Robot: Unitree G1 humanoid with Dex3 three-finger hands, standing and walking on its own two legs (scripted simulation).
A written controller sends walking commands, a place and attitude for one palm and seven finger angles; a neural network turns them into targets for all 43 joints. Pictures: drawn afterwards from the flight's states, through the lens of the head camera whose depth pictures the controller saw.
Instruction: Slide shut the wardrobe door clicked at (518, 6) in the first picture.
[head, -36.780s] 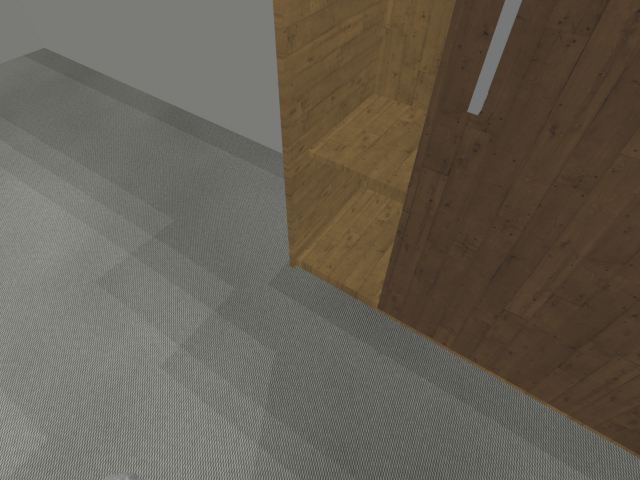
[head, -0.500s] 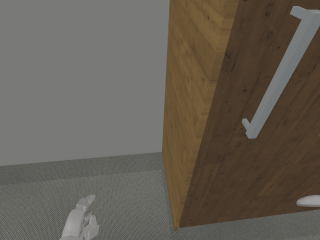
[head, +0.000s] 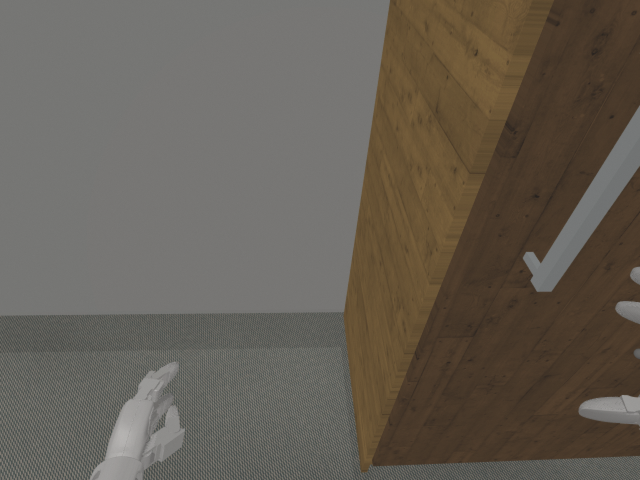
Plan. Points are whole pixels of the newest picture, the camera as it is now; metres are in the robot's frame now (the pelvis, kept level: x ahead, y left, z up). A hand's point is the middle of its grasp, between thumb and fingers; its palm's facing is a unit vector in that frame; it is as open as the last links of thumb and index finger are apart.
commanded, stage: draw the hand back to the body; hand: right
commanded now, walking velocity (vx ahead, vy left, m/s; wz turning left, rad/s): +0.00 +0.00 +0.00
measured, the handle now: (589, 186) +0.35 -0.28 +0.25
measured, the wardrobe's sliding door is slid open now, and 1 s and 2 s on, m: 0.01 0.01 0.01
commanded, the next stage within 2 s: step back with the hand held close in 0.98 s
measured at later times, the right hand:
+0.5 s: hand (577, 319) +0.24 -0.26 +0.16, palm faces +0.42 +0.83 -0.37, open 9.7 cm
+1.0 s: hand (571, 326) +0.24 -0.26 +0.15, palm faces +0.41 +0.84 -0.36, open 7.4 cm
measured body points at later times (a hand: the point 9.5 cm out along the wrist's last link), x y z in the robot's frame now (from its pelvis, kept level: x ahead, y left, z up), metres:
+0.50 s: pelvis +0.04 -0.01 +0.01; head +0.02 +0.02 +0.46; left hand +0.21 +0.22 -0.08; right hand +0.21 -0.30 +0.18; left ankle +0.03 +0.07 -0.73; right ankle +0.04 -0.09 -0.73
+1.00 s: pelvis +0.04 +0.00 +0.01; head +0.02 +0.02 +0.46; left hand +0.21 +0.22 -0.08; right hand +0.21 -0.30 +0.17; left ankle +0.03 +0.07 -0.73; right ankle +0.04 -0.09 -0.73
